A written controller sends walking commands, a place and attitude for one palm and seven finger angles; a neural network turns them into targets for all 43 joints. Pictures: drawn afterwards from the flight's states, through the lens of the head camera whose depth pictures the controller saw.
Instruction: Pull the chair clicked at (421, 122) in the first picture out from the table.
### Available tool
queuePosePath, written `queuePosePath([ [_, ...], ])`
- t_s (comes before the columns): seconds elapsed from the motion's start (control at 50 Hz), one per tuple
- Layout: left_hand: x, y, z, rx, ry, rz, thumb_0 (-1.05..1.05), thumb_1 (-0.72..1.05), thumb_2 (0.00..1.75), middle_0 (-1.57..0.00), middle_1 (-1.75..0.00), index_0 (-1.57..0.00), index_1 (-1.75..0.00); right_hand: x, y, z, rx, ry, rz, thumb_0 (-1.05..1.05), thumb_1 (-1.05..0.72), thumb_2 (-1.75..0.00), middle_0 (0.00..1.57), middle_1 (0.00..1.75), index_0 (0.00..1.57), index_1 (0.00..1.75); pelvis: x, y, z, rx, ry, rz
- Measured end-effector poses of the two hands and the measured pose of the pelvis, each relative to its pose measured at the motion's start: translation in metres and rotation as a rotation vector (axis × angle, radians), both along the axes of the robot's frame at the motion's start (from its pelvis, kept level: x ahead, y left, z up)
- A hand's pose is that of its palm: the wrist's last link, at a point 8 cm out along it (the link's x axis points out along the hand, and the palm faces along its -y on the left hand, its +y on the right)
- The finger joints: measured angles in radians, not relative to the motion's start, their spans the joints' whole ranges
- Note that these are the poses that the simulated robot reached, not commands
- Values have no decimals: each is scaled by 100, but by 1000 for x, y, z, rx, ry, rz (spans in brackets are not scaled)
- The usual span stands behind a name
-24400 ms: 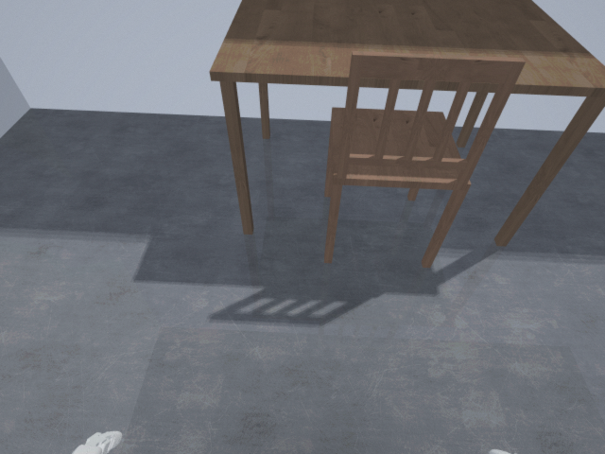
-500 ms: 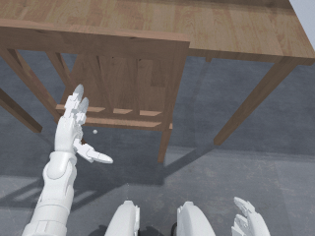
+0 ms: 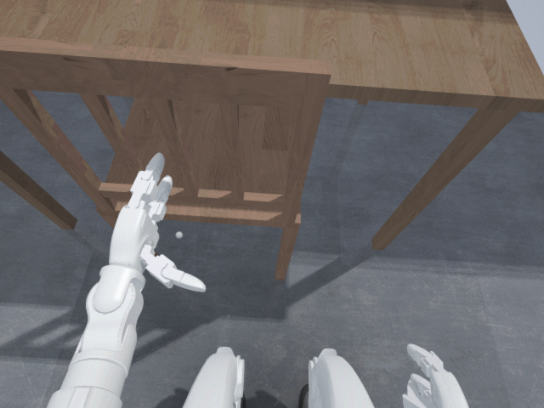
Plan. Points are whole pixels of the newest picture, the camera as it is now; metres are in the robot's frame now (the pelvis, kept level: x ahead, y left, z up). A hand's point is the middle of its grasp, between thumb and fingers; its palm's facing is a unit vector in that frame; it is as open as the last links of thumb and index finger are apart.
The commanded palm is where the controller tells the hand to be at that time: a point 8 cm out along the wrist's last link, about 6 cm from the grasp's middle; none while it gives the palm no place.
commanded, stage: push the fingers through the gap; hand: left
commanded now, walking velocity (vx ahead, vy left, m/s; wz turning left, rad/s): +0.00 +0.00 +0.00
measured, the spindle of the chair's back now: (179, 153) +0.49 +0.17 +0.02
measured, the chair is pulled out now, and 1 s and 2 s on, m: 0.00 0.00 0.00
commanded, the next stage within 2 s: hook a spindle and tug to test in 1.48 s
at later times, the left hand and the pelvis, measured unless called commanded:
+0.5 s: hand (180, 197) +0.41 +0.15 +0.02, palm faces -0.02 -1.00 -0.04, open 17.0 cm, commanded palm +0.39 +0.20 +0.02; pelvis +0.00 -0.01 +0.00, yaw +0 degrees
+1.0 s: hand (186, 168) +0.46 +0.15 +0.02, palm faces -0.03 -1.00 -0.03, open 17.0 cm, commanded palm +0.44 +0.19 +0.02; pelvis -0.01 +0.00 -0.01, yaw -1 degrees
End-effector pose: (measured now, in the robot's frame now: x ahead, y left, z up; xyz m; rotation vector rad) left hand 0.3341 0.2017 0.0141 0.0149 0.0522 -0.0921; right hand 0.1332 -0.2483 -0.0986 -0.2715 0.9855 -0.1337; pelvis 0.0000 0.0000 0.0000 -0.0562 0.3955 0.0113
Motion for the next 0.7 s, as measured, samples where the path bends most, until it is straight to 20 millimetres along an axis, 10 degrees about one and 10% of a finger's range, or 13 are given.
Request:
queuePosePath([
  [0.7, 81, 1, 2, 18, -21, 56, -1, -50, 30, -6, -8, -6, -8, -56, -19, -13, -21, 157, -86, 0, -90, -89, 20, 30, 20, 30, -4, -5, -6, 7, 43, -20],
])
